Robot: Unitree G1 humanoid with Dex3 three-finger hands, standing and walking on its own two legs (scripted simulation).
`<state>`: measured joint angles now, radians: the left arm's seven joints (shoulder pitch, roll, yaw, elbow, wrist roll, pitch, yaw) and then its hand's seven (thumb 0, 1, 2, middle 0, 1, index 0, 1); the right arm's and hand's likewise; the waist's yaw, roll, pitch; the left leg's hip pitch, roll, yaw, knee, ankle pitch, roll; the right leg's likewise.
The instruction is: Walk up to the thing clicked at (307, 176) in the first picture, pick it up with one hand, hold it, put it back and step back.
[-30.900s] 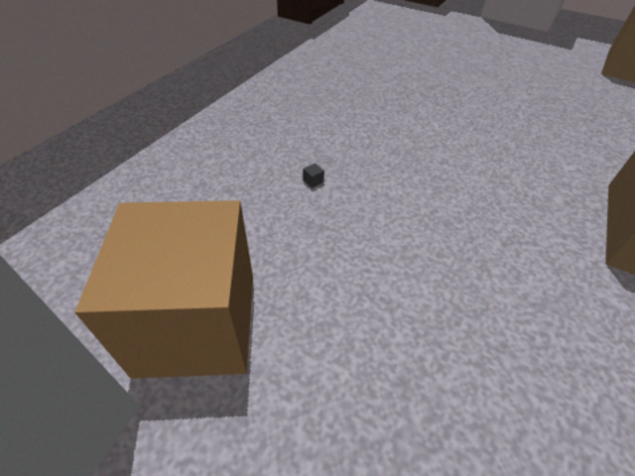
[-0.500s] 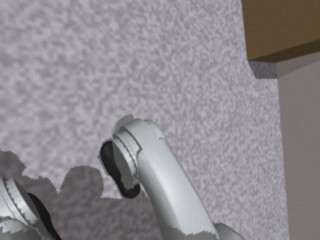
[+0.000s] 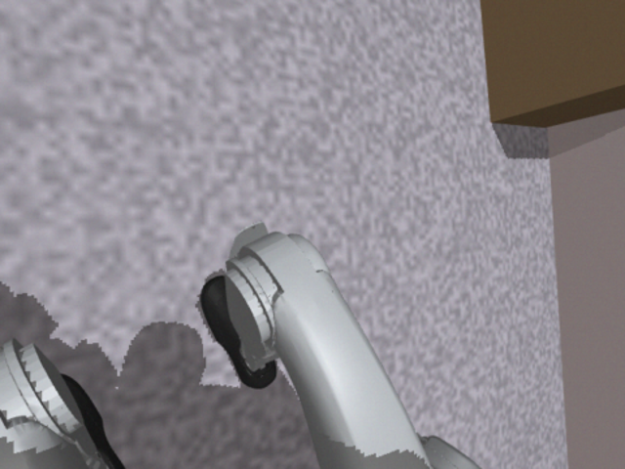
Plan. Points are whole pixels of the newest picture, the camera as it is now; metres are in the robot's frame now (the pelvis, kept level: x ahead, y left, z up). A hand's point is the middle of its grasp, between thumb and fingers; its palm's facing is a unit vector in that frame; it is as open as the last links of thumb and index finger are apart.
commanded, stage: withdraw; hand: left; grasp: from above
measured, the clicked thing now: out of the picture +0.47 +0.34 -0.30
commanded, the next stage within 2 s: home in 0.76 s
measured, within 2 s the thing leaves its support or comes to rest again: neither
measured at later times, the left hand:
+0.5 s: hand out of the picture +0.46 +0.35 -0.11, palm faces -0.44 -0.22 -0.87, open 13.8 cm
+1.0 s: hand out of the picture +0.45 +0.36 -0.16, palm faces -0.35 -0.13 -0.93, open 13.0 cm
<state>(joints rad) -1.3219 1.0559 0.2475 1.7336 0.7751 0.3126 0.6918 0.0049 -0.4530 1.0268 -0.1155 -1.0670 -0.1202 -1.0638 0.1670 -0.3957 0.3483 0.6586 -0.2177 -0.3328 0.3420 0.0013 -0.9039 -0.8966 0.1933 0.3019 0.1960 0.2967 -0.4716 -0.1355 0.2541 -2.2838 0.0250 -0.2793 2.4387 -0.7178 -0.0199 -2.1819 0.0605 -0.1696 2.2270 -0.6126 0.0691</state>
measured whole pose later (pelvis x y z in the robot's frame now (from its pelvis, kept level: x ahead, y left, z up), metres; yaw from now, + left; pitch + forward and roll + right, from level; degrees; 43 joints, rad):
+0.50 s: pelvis +0.00 -0.01 +0.01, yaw +6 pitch +31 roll -9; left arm -1.09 0.76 -0.01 1.39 1.02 0.12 0.15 0.00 -0.49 0.98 -0.14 -0.99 -0.13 -1.00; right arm 0.17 -0.33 0.14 0.67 -0.10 -0.11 0.22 0.00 -0.91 -0.90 0.19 0.30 0.20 0.30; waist -0.29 0.03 0.00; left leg -2.23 0.02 -0.16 2.36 -0.68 -0.01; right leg -2.17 0.03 -0.07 2.23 -0.63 0.05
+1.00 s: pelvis +0.00 +0.00 +0.00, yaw +7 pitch +34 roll -10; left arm -0.93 0.78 0.08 1.22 1.17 -0.10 0.31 0.00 -0.31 0.91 -0.22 -0.82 -0.21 -0.83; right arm 0.20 -0.29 0.10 0.65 -0.12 -0.01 0.11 0.00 -0.89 -0.90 0.20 0.30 0.20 0.30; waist -0.26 -0.02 -0.01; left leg -2.32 0.00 -0.16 2.39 -0.68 -0.01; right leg -2.25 0.01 -0.07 2.28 -0.64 0.05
